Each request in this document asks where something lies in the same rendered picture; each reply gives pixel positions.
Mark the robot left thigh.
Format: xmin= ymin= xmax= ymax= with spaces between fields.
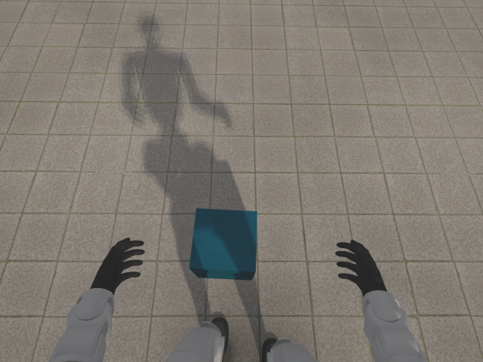
xmin=165 ymin=327 xmax=225 ymax=362

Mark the robot right foot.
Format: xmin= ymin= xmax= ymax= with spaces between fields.
xmin=262 ymin=338 xmax=278 ymax=362

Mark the robot right hand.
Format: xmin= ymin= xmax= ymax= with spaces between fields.
xmin=335 ymin=240 xmax=387 ymax=297

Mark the left robot forearm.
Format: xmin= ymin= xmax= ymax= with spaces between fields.
xmin=48 ymin=288 xmax=115 ymax=362

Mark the carton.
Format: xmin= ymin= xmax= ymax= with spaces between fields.
xmin=189 ymin=208 xmax=257 ymax=281

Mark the right robot forearm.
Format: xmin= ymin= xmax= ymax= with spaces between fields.
xmin=362 ymin=290 xmax=427 ymax=362

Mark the robot left hand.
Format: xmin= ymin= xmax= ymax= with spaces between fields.
xmin=91 ymin=238 xmax=145 ymax=295

